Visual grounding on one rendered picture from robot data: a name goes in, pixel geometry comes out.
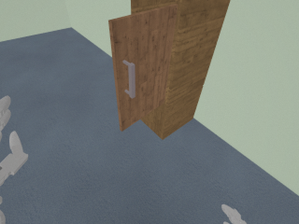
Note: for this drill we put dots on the left robot hand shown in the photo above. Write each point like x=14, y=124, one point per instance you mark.
x=15, y=160

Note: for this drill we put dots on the handle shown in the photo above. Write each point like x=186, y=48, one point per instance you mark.
x=131, y=77

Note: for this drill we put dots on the cupboard door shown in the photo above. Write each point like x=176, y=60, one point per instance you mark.
x=146, y=40

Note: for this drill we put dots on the right robot hand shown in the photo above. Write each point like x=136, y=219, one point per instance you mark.
x=232, y=214

